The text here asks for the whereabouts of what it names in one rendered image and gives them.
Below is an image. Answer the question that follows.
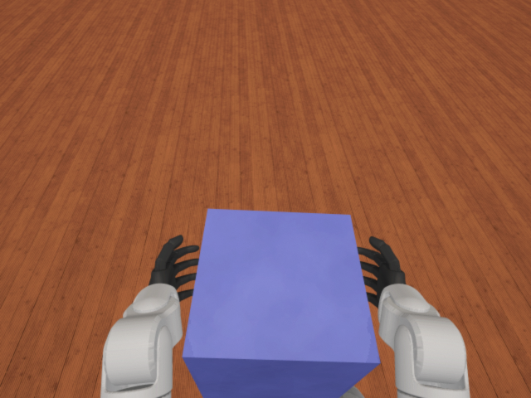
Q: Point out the robot left hand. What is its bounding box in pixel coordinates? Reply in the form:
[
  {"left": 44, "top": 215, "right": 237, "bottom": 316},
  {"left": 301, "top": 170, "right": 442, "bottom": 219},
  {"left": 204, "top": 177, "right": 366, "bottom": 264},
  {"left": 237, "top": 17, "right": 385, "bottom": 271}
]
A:
[{"left": 149, "top": 235, "right": 199, "bottom": 303}]

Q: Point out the robot right hand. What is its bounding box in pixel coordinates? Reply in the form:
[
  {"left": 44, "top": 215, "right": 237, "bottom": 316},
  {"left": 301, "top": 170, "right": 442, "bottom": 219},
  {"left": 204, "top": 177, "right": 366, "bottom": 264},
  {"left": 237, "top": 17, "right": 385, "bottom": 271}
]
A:
[{"left": 357, "top": 236, "right": 406, "bottom": 308}]

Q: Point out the right robot forearm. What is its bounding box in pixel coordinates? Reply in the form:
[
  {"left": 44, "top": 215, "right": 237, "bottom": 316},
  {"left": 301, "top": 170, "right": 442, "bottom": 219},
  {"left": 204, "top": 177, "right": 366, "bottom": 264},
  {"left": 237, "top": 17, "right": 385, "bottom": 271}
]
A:
[{"left": 378, "top": 284, "right": 470, "bottom": 398}]

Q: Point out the carton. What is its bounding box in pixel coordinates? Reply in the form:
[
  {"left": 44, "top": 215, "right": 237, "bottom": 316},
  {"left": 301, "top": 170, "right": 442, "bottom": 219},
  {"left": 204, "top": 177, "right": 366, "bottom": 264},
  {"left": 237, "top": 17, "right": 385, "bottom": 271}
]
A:
[{"left": 182, "top": 209, "right": 381, "bottom": 398}]

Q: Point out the left robot forearm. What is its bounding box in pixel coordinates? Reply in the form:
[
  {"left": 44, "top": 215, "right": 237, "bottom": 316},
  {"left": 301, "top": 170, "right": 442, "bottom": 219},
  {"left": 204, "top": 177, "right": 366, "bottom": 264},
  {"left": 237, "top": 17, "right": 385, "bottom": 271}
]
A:
[{"left": 100, "top": 284, "right": 183, "bottom": 398}]

